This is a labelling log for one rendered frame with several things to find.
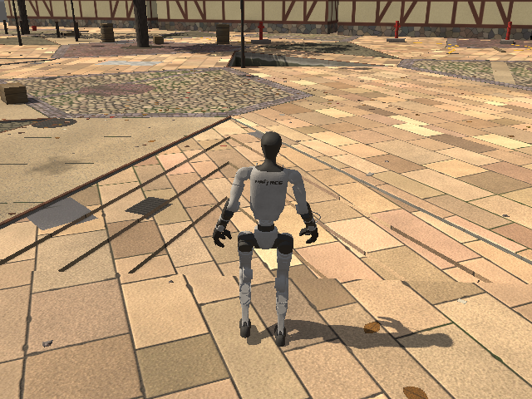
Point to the right robot thigh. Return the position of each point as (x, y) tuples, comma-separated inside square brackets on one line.
[(284, 256)]

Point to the robot left upper arm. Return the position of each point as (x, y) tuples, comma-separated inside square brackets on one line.
[(237, 188)]

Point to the robot right upper arm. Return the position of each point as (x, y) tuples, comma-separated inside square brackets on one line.
[(294, 177)]

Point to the robot right hand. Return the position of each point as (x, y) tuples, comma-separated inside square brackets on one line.
[(307, 232)]

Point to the robot left hand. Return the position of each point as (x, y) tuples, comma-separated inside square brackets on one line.
[(217, 235)]

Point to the robot thigh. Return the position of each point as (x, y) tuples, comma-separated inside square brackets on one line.
[(284, 256), (245, 249)]

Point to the robot right forearm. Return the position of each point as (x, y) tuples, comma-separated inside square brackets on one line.
[(309, 220)]

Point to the left robot thigh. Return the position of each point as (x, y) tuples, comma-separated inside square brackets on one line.
[(245, 249)]

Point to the robot left forearm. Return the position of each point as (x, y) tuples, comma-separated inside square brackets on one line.
[(224, 218)]

